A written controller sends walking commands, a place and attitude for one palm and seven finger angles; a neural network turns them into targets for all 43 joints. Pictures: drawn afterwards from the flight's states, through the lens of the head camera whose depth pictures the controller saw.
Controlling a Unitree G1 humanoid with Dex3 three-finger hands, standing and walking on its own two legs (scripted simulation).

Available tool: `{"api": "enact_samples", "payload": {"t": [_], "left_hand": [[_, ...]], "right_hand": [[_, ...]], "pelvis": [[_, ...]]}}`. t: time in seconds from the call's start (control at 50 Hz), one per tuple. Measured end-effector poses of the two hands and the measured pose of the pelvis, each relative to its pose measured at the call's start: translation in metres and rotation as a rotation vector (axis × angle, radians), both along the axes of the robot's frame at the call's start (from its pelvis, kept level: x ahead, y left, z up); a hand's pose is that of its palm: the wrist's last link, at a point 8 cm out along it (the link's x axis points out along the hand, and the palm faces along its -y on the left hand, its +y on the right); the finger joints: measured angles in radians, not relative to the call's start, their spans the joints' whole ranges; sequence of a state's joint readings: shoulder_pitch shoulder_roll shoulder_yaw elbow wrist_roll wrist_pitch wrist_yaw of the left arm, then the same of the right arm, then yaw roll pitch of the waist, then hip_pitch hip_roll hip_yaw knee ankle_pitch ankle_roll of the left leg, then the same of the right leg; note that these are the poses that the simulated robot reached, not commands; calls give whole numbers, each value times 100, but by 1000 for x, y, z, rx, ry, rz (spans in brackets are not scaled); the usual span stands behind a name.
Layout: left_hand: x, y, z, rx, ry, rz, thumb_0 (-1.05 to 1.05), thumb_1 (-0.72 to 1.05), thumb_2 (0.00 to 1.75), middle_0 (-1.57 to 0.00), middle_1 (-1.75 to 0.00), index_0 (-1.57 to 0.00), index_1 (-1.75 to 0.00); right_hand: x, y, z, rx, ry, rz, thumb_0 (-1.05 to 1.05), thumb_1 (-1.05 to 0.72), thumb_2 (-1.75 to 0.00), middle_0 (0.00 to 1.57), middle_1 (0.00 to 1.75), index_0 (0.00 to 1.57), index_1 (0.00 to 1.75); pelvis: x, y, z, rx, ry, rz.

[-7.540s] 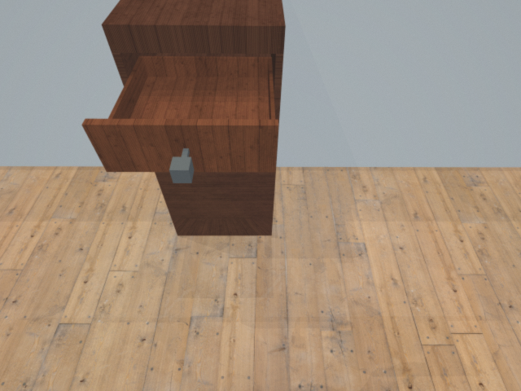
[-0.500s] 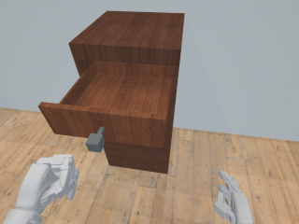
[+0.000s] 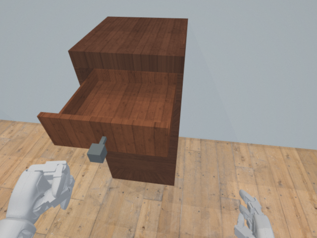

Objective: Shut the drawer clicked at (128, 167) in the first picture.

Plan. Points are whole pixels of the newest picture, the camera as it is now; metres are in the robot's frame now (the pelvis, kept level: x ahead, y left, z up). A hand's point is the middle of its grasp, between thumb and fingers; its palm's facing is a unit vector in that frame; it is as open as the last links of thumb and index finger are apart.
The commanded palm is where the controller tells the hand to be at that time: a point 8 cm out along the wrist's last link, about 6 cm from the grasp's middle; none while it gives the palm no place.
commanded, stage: bring the fist close to the handle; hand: left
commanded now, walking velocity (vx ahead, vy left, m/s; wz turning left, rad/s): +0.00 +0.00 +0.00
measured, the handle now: (99, 147) +0.35 +0.22 +0.04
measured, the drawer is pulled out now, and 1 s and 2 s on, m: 0.29 0.29 0.28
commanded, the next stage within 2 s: push the drawer shut in 1.50 s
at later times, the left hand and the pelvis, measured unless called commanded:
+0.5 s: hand (82, 185) +0.20 +0.19 +0.10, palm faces +0.01 -1.00 -0.08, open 3.3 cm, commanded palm +0.17 +0.25 +0.10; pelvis -0.01 +0.00 +0.00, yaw +0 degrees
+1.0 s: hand (95, 184) +0.23 +0.19 +0.05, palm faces -0.02 -1.00 -0.07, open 3.3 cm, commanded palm +0.21 +0.24 +0.05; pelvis -0.01 +0.01 -0.02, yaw +0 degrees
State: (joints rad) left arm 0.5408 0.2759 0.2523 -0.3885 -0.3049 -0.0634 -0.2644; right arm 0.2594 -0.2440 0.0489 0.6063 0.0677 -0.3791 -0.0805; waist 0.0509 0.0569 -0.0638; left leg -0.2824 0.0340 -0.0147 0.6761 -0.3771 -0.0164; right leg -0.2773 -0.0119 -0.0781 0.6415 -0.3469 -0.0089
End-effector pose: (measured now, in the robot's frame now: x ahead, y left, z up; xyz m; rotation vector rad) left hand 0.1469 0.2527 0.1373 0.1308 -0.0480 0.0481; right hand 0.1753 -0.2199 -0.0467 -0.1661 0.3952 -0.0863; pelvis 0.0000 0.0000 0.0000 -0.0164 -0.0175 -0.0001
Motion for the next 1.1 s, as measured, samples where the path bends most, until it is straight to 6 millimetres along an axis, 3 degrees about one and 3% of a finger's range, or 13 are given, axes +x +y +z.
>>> {"api": "enact_samples", "payload": {"t": [0.12, 0.28, 0.56, 1.1], "left_hand": [[-1, 1, -1, -10, 5, 5, 2, 90, 90, -140, -160, -140, -160], [6, 0, -21, -43, 58, -2, 2, 90, 90, -141, -160, -140, -160], [38, -8, -44, -55, 70, -42, 2, 90, 90, -140, -160, -140, -160], [73, -14, -93, -63, 64, -63, 2, 90, 90, -140, -160, -140, -160]], "right_hand": [[-2, 2, -2, 9, -5, 7, 2, -90, -90, 20, 30, 20, 30], [-2, 4, -3, -2, 0, 13, 2, -90, -90, 20, 30, 20, 30], [-16, -5, -20, -32, 104, -14, 1, -90, -90, 20, 30, 20, 30], [-32, -7, -54, -41, 243, -31, 1, -90, -90, 20, 30, 20, 30]], "pelvis": [[-3, 1, 1, 0, -3, 2], [-6, 0, 0, 2, 5, 3], [-5, 5, -4, 5, 49, 1], [-12, 8, -26, 6, 154, 0]]}}
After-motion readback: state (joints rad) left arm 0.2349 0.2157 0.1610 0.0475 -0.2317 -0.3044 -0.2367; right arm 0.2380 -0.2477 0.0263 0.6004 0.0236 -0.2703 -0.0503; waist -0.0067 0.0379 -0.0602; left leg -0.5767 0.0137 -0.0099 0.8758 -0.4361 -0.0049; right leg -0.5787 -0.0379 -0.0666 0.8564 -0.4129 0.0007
